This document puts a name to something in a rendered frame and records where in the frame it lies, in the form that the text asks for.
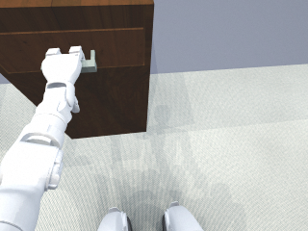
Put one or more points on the robot left hand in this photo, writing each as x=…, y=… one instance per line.
x=64, y=66

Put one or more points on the robot left upper arm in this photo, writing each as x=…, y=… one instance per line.
x=31, y=170

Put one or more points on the handle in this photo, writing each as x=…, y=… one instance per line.
x=87, y=65

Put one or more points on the left robot thigh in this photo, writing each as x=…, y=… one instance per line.
x=114, y=221

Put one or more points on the left robot forearm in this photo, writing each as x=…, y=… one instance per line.
x=50, y=120

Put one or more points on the cabinet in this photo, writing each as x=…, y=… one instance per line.
x=114, y=99

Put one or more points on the right robot thigh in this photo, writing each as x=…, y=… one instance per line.
x=178, y=218

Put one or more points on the drawer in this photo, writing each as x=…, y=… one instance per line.
x=25, y=51

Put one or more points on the robot thigh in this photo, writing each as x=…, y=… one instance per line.
x=178, y=218
x=114, y=221

